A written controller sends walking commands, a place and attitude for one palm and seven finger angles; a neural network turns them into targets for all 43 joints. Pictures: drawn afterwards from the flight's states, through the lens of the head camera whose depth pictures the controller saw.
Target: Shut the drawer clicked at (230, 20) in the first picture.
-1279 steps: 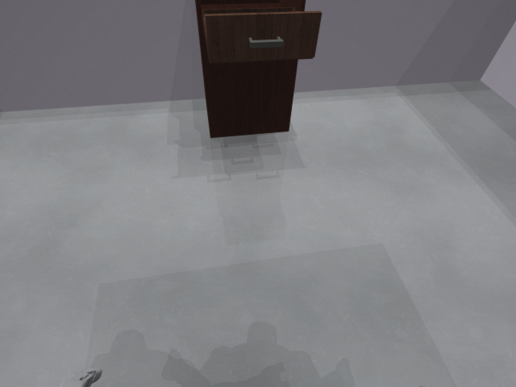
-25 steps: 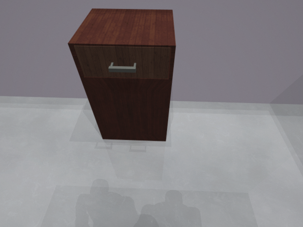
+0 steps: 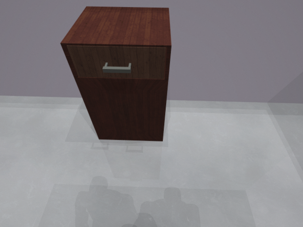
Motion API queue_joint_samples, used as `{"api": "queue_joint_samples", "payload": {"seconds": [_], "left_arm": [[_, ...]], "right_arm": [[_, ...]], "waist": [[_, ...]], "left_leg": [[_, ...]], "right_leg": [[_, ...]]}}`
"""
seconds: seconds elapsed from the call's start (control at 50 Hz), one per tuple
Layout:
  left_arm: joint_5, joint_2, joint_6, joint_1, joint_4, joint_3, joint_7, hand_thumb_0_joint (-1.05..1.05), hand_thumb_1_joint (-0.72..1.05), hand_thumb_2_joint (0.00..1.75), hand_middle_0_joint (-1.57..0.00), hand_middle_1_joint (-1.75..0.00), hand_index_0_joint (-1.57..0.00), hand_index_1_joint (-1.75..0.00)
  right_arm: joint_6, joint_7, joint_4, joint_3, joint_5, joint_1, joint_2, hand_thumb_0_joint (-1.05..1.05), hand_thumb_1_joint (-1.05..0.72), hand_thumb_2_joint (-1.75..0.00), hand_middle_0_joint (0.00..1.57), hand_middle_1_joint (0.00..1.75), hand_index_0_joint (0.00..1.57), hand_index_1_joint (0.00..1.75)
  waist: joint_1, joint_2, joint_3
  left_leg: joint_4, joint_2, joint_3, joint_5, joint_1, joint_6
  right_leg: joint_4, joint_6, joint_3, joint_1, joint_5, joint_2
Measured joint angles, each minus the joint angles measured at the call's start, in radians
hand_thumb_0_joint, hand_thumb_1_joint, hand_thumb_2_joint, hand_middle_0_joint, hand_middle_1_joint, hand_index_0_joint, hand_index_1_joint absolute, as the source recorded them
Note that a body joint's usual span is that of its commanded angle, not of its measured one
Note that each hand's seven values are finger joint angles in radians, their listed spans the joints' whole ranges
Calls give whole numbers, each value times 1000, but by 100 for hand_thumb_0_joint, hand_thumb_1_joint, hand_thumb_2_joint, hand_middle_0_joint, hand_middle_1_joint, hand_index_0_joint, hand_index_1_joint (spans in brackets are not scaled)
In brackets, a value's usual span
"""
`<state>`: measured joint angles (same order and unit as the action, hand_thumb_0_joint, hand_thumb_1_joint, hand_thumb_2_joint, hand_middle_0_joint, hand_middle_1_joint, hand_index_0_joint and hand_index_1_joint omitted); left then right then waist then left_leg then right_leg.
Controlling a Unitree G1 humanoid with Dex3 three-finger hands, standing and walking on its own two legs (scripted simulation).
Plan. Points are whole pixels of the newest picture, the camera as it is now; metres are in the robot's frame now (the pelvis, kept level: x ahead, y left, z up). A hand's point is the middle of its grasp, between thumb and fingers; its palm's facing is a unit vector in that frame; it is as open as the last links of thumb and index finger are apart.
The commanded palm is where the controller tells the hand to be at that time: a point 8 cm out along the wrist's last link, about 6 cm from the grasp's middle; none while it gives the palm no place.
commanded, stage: look to check the result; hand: left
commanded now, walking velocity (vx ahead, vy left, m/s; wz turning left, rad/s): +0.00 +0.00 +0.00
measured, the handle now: (117, 67) +0.81 +0.21 -0.06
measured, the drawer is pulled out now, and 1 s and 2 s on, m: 0.00 0.00 0.00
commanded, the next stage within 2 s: stand and wait in 0.34 s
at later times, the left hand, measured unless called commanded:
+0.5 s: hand out of the picture +0.00 +0.15 -0.17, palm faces +0.05 -0.98 -0.19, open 7.3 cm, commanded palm none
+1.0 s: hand out of the picture +0.01 +0.15 -0.17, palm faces +0.05 -0.98 -0.20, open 7.3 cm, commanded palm none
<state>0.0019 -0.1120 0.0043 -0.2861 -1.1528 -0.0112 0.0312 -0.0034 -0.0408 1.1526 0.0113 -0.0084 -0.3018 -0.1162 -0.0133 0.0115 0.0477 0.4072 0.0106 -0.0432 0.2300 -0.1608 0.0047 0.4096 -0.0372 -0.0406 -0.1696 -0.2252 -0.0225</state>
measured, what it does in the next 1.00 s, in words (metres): stands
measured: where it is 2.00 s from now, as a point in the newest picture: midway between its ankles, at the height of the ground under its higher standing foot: outside the picture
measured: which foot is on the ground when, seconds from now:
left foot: down 0.00-1.00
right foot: down 0.00-1.00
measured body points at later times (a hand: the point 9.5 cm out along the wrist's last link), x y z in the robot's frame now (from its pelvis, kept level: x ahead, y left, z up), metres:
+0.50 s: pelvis +0.01 -0.01 +0.00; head +0.02 -0.02 +0.45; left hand +0.00 +0.21 -0.16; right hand -0.01 -0.22 -0.17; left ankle -0.01 +0.12 -0.74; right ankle +0.00 -0.09 -0.74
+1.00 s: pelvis +0.01 -0.02 +0.00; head +0.02 -0.03 +0.45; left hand +0.01 +0.20 -0.16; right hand -0.01 -0.24 -0.17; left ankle -0.01 +0.12 -0.74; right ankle +0.00 -0.09 -0.74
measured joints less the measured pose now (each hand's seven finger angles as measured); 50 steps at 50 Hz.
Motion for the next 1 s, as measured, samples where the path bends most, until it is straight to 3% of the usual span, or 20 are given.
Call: {"api": "queue_joint_samples", "payload": {"seconds": [1.0], "left_arm": [[-2,-24,8,21,7,-8,-2,0,91,90,-20,-29,-20,-29]], "right_arm": [[1,-3,3,2,-2,17,-30,0,-91,-90,20,30,20,30]], "waist": [[-2,8,-3]], "left_leg": [[-23,26,15,1,30,-30]], "right_leg": [[-27,-28,-14,34,-3,-27]]}}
